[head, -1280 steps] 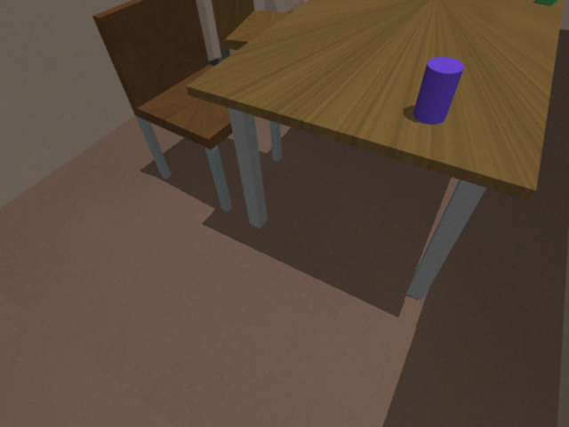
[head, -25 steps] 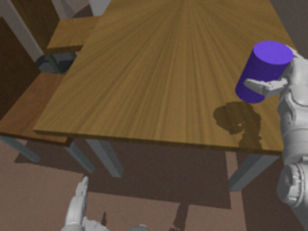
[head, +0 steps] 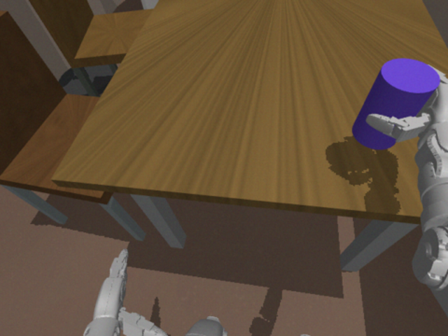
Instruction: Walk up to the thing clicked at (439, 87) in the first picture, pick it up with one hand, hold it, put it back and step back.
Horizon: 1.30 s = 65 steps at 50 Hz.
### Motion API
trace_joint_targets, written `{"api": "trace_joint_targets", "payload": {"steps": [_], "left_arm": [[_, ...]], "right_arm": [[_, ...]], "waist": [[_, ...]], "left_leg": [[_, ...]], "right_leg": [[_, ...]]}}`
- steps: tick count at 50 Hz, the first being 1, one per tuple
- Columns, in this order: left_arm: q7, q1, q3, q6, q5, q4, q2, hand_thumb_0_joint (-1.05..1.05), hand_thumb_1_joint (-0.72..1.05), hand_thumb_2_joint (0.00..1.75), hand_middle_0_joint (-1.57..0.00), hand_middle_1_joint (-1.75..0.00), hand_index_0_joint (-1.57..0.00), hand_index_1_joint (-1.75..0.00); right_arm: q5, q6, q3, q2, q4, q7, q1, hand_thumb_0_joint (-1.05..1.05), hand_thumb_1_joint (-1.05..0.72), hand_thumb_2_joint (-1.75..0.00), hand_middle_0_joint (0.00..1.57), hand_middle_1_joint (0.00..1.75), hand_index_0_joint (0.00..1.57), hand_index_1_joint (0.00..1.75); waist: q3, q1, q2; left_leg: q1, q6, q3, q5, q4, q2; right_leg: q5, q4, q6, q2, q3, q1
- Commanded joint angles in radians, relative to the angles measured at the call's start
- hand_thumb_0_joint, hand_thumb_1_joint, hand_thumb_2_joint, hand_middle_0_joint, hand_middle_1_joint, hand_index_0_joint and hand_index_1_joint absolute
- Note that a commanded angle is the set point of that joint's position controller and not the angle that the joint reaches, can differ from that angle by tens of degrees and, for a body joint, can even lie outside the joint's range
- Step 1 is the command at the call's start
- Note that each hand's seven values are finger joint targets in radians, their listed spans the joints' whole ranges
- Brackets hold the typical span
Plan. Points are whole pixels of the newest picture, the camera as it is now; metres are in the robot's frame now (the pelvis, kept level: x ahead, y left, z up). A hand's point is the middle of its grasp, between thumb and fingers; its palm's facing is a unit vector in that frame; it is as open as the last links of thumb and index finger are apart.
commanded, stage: lower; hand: right
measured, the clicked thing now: (389, 107) +0.49 -0.19 +0.12
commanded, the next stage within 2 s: loosen in 0.58 s
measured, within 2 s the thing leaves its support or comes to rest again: rests again in 1.04 s
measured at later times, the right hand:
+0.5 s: hand (386, 119) +0.50 -0.20 +0.08, palm faces +0.17 +0.99 +0.00, open 11.3 cm
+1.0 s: hand (385, 120) +0.51 -0.20 +0.07, palm faces +0.18 +0.98 -0.01, open 11.1 cm
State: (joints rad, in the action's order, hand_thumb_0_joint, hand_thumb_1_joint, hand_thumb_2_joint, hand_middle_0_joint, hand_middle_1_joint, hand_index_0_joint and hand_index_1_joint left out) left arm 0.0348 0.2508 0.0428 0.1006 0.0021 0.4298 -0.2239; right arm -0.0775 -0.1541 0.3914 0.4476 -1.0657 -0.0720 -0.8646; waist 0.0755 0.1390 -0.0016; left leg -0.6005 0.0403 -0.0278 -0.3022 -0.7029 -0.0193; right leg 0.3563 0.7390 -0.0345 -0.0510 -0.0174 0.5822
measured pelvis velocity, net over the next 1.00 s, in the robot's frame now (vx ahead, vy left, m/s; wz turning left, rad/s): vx -0.01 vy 0.00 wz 0.01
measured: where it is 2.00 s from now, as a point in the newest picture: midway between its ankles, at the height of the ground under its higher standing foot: outside the picture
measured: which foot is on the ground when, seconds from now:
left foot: down 0.00-1.00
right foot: down 0.00-1.00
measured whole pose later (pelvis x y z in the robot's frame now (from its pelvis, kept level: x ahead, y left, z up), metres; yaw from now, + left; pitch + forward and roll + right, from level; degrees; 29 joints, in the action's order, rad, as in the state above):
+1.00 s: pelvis -0.01 +0.00 -0.03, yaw +0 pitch +18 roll +2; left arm 0.01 0.31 0.04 0.07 0.04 0.21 -0.24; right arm -0.03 -0.26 0.45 0.50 -1.11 -0.07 -0.88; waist 0.12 0.20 0.00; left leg -0.84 0.04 -0.02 -0.37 -0.90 0.00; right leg 0.44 0.96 -0.04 -0.06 -0.04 0.83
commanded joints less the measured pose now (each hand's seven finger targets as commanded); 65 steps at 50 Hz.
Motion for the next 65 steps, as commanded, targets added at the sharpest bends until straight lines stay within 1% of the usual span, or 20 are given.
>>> {"api": "trace_joint_targets", "payload": {"steps": [1, 11, 15, 18, 21, 24, 27, 30, 32, 35, 38, 41, 44, 47, 50, 52, 55, 58, 61, 65], "left_arm": [[0.01, 0.0, 0.033, 0.05, 0.001, -0.192, -0.114, 0.0, -0.54, 0.05, -0.05, -0.04, -0.05, -0.04], [0.011, -0.087, 0.051, 0.063, 0.018, -0.315, -0.153, 0.0, -0.57, 0.07, -0.05, -0.04, -0.04, -0.05], [-0.004, 0.051, 0.03, 0.045, 0.026, -0.161, -0.104, 0.0, -0.55, 0.06, -0.05, -0.05, -0.04, -0.05], [0.008, -0.054, 0.081, 0.06, 0.032, -0.417, -0.194, 0.0, -0.56, 0.07, -0.05, -0.04, -0.04, -0.05], [-0.016, 0.129, 0.054, 0.023, 0.02, -0.104, -0.116, 0.0, -0.55, 0.06, -0.05, -0.05, -0.04, -0.05], [0.003, -0.051, 0.124, 0.058, 0.036, -0.459, -0.226, 0.0, -0.57, 0.07, -0.05, -0.03, -0.03, -0.05], [-0.026, 0.111, 0.022, 0.023, 0.017, -0.15, -0.068, 0.0, -0.55, 0.06, -0.05, -0.05, -0.04, -0.05], [0.001, -0.023, 0.125, 0.05, 0.038, -0.485, -0.215, 0.0, -0.57, 0.07, -0.05, -0.04, -0.03, -0.05], [-0.023, 0.301, 0.03, 0.0, 0.038, -0.004, -0.061, 0.0, -0.56, 0.07, -0.04, -0.04, -0.04, -0.05], [0.005, -0.186, 0.147, 0.064, 0.031, -0.655, -0.258, 0.0, -0.57, 0.06, -0.05, -0.03, -0.04, -0.04], [-0.021, 0.277, 0.059, -0.007, 0.031, -0.064, -0.1, 0.0, -0.5, 0.03, -0.05, -0.05, -0.06, -0.04], [0.003, -0.108, 0.113, 0.046, 0.037, -0.587, -0.224, 0.0, -0.52, 0.04, -0.05, -0.04, -0.05, -0.04], [-0.019, 0.209, 0.046, -0.004, 0.021, -0.132, -0.102, 0.0, -0.51, 0.03, -0.05, -0.05, -0.06, -0.04], [0.002, -0.102, 0.09, 0.033, 0.033, -0.569, -0.201, 0.0, -0.54, 0.05, -0.05, -0.04, -0.05, -0.04], [-0.02, 0.168, 0.05, 0.001, 0.02, -0.243, -0.122, 0.0, -0.55, 0.06, -0.05, -0.05, -0.05, -0.05], [0.004, -0.094, 0.126, 0.033, 0.024, -0.595, -0.237, 0.0, -0.57, 0.06, -0.05, -0.04, -0.04, -0.05], [-0.015, 0.265, 0.075, -0.005, 0.034, -0.219, -0.138, 0.0, -0.51, 0.03, -0.05, -0.05, -0.06, -0.04], [-0.006, -0.03, 0.093, 0.033, 0.033, -0.554, -0.187, 0.0, -0.58, 0.07, -0.05, -0.04, -0.03, -0.05], [-0.023, 0.188, 0.051, 0.001, 0.031, -0.264, -0.117, 0.0, -0.55, 0.06, -0.05, -0.05, -0.05, -0.05], [-0.01, 0.058, 0.119, 0.02, 0.047, -0.495, -0.211, 0.0, -0.52, 0.03, -0.05, -0.05, -0.06, -0.04]], "right_arm": [[-0.008, -0.124, 0.033, 0.285, 0.257, 0.001, -0.539, 0.0, 0.0, -1.31, 1.23, 1.43, 1.29, 1.43], [0.003, -0.201, 0.106, 0.408, 0.412, 0.025, -0.686, 0.0, -0.03, -1.26, 1.2, 1.38, 1.26, 1.38], [0.006, -0.161, -0.024, 0.102, -0.056, 0.001, -0.331, 0.0, -0.01, -1.29, 1.21, 1.41, 1.27, 1.41], [0.032, -0.224, 0.069, 0.418, 0.458, 0.007, -0.738, 0.0, -0.04, -1.28, 1.22, 1.4, 1.27, 1.4], [-0.008, -0.161, 0.018, 0.144, -0.039, -0.008, -0.297, 0.0, -0.02, -1.33, 1.24, 1.45, 1.3, 1.45], [0.022, -0.239, 0.106, 0.435, 0.493, 0.004, -0.743, 0.0, -0.04, -1.31, 1.25, 1.44, 1.31, 1.44], [-0.004, -0.174, 0.004, 0.088, -0.035, -0.012, -0.307, 0.0, -0.04, -1.3, 1.23, 1.42, 1.28, 1.42], [0.037, -0.249, 0.106, 0.456, 0.515, 0.009, -0.773, 0.0, -0.04, -1.3, 1.24, 1.43, 1.29, 1.43], [0.026, -0.158, -0.013, 0.099, -0.123, -0.015, -0.246, 0.0, -0.03, -1.32, 1.24, 1.44, 1.3, 1.44], [0.039, -0.258, 0.188, 0.543, 0.547, 0.012, -0.79, 0.0, 0.04, -1.28, 1.21, 1.41, 1.27, 1.41], [0.02, -0.151, 0.015, 0.138, -0.138, -0.021, -0.239, 0.0, 0.09, -1.06, 1.14, 1.22, 1.18, 1.22], [0.036, -0.252, 0.171, 0.535, 0.597, 0.011, -0.817, 0.0, 0.17, -0.87, 1.08, 1.07, 1.11, 1.07], [0.014, -0.141, 0.017, 0.137, -0.129, -0.015, -0.219, 0.0, 0.24, -0.74, 1.06, 0.97, 1.09, 0.97], [0.041, -0.224, 0.141, 0.469, 0.465, 0.007, -0.729, 0.0, 0.38, -0.61, 0.92, 0.84, 0.94, 0.84], [0.012, -0.158, 0.039, 0.182, -0.041, -0.02, -0.293, 0.0, 0.19, -0.8, 1.06, 1.01, 1.09, 1.01], [0.039, -0.22, 0.175, 0.485, 0.357, 0.005, -0.622, 0.0, 0.14, -0.84, 1.05, 1.02, 1.08, 1.02], [0.02, -0.168, 0.031, 0.181, -0.05, -0.02, -0.32, 0.0, 0.21, -0.69, 1.03, 0.9, 1.04, 0.9], [0.036, -0.238, 0.138, 0.452, 0.448, 0.001, -0.713, 0.0, 0.19, -0.68, 0.95, 0.87, 0.97, 0.87], [0.031, -0.17, 0.016, 0.152, -0.073, -0.023, -0.311, 0.0, 0.07, -0.82, 1.06, 1.0, 1.08, 1.0], [0.048, -0.217, 0.078, 0.37, 0.338, -0.013, -0.693, 0.0, 0.21, -0.63, 1.01, 0.85, 1.02, 0.86]], "waist": [[0.413, 0.001, -0.046], [0.63, -0.008, -0.174], [0.359, 0.044, -0.057], [0.821, 0.014, -0.258], [0.261, 0.045, -0.07], [0.816, 0.028, -0.235], [0.231, 0.072, -0.032], [0.851, 0.032, -0.262], [0.164, 0.072, -0.118], [0.971, 0.037, -0.21], [0.19, 0.072, -0.085], [0.962, 0.017, -0.265], [0.197, 0.062, -0.067], [0.839, 0.02, -0.218], [0.269, 0.07, -0.06], [0.743, 0.04, -0.128], [0.305, 0.076, -0.099], [0.777, 0.038, -0.221], [0.283, 0.083, -0.073], [0.723, 0.06, -0.24]], "left_leg": [[0.164, -0.028, 0.037, 0.23, 0.052, 0.032], [0.122, -0.04, 0.034, 0.275, -0.02, 0.038], [-0.015, -0.041, 0.058, 0.206, -0.02, 0.057], [0.106, -0.041, 0.043, 0.347, -0.061, 0.049], [-0.058, -0.045, 0.057, 0.229, -0.052, 0.057], [0.105, -0.043, 0.044, 0.359, -0.09, 0.051], [-0.105, -0.045, 0.059, 0.194, -0.068, 0.06], [0.098, -0.043, 0.037, 0.333, -0.107, 0.047], [-0.143, -0.048, 0.059, 0.172, -0.078, 0.058], [0.151, -0.035, 0.024, 0.378, -0.128, 0.035], [-0.12, -0.047, 0.058, 0.186, -0.082, 0.056], [0.139, -0.041, 0.031, 0.358, -0.141, 0.041], [-0.125, -0.048, 0.063, 0.148, -0.087, 0.059], [0.115, -0.039, 0.031, 0.303, -0.13, 0.041], [-0.112, -0.043, 0.062, 0.165, -0.099, 0.057], [0.086, -0.034, 0.037, 0.288, -0.125, 0.041], [-0.112, -0.048, 0.062, 0.206, -0.118, 0.06], [0.033, -0.045, 0.041, 0.301, -0.146, 0.046], [-0.148, -0.046, 0.059, 0.181, -0.132, 0.057], [-0.02, -0.052, 0.044, 0.258, -0.156, 0.051]], "right_leg": [[-0.202, -0.049, 0.048, 0.041, 0.035, -0.156], [-0.312, 0.029, 0.034, 0.031, 0.017, -0.193], [-0.269, 0.029, 0.032, 0.027, 0.004, -0.098], [-0.487, 0.078, 0.022, 0.019, 0.01, -0.334], [-0.298, 0.053, 0.031, 0.031, 0.003, -0.002], [-0.474, 0.097, 0.026, 0.019, 0.009, -0.282], [-0.243, 0.082, 0.041, 0.029, 0.0, 0.056], [-0.394, 0.117, 0.033, 0.025, 0.018, -0.272], [-0.236, 0.097, 0.034, 0.036, 0.013, 0.039], [-0.397, 0.148, 0.038, 0.024, 0.015, -0.23], [-0.211, 0.119, 0.042, 0.046, 0.013, 0.076], [-0.39, 0.15, 0.033, 0.026, 0.018, -0.237], [-0.174, 0.108, 0.041, 0.043, 0.004, 0.099], [-0.302, 0.135, 0.038, 0.028, 0.019, -0.149], [-0.167, 0.114, 0.044, 0.037, 0.0, 0.091], [-0.273, 0.142, 0.046, 0.027, 0.009, -0.092], [-0.234, 0.134, 0.039, 0.038, 0.008, 0.036], [-0.341, 0.157, 0.035, 0.027, 0.01, -0.163], [-0.206, 0.146, 0.036, 0.033, 0.002, 0.08], [-0.303, 0.165, 0.032, 0.026, 0.005, -0.142]]}}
